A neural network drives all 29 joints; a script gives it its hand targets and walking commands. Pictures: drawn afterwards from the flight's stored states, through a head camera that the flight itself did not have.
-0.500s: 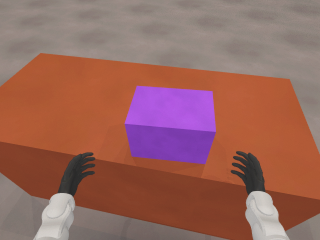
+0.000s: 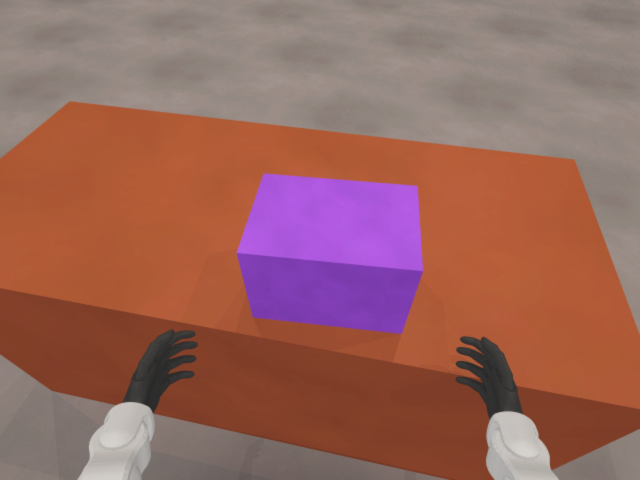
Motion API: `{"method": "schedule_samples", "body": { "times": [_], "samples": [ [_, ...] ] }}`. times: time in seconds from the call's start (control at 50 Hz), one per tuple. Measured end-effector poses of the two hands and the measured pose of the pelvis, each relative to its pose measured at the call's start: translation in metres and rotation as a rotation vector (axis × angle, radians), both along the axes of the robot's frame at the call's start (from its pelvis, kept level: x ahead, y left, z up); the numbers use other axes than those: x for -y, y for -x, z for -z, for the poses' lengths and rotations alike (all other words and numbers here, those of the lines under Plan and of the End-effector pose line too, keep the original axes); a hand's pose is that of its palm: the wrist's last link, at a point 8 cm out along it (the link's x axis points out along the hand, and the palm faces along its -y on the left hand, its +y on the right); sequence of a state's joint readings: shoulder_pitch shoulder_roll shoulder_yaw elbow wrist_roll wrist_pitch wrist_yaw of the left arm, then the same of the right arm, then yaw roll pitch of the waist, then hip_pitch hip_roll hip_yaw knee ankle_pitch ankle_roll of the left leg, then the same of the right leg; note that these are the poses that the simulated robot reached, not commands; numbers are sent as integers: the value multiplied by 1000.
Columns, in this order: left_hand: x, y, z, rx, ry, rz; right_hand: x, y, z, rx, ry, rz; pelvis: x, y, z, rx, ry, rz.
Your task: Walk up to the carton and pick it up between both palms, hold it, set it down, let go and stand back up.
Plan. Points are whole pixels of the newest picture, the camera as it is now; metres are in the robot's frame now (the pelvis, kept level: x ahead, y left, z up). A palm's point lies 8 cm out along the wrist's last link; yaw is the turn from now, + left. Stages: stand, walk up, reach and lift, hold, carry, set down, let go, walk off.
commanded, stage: set down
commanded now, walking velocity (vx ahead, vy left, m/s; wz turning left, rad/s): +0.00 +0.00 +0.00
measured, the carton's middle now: (332, 253) +0.46 -0.01 -0.03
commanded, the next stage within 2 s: let go in 0.68 s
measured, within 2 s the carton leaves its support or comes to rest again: neither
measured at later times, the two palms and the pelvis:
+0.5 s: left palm (143, 441) +0.19 +0.25 -0.06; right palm (501, 450) +0.16 -0.21 -0.07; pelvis +0.00 +0.02 +0.00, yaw -1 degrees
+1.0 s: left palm (158, 464) +0.16 +0.23 -0.08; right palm out of the picture +0.13 -0.23 -0.08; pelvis -0.01 +0.00 +0.00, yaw -2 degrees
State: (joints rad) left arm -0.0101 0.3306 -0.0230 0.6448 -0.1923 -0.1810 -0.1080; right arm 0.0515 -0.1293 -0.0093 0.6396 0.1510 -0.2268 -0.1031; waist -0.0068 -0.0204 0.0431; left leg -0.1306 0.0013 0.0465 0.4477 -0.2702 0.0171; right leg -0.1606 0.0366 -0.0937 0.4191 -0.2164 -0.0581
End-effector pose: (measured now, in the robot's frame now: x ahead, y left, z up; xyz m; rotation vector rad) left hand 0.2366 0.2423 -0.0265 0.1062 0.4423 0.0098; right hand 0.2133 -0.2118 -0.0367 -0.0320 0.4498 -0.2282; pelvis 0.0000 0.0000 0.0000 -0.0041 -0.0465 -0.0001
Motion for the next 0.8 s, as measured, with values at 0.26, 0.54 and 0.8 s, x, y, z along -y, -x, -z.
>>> {"method": "schedule_samples", "body": {
  "times": [0.26,0.54,0.8],
  "samples": [
    [-11,35,26,-162,-22,-48,-7,31,19,-122,37,-35,-9,-5,-2,29,7,9],
    [-3,52,39,-271,-60,-52,-5,54,32,-229,50,-90,-18,-4,-3,42,12,26],
    [5,75,51,-376,-87,-78,6,79,45,-327,67,-127,-12,3,-3,33,6,33]
  ]
}}
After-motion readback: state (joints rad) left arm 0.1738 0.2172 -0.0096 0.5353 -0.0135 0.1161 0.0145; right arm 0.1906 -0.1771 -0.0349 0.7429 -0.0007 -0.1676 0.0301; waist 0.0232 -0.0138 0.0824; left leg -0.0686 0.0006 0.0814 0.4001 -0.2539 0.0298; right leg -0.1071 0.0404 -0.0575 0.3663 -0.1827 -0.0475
